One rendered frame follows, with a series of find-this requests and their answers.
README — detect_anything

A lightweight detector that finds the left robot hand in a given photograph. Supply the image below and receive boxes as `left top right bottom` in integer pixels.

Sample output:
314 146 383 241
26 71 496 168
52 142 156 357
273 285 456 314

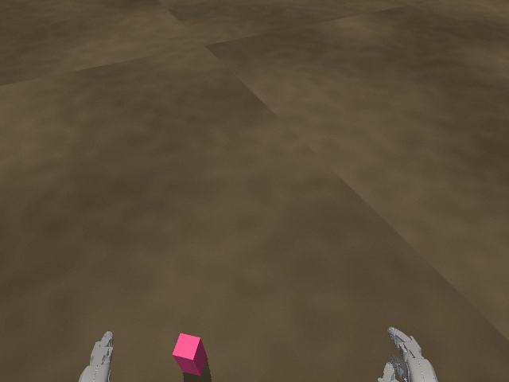
79 331 114 382

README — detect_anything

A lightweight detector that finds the right robot hand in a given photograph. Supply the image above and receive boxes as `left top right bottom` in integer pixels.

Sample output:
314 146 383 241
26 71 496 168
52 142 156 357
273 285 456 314
378 327 438 382

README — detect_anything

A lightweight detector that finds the carton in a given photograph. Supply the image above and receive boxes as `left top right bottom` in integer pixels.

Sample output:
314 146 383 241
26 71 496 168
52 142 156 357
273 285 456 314
173 333 207 376

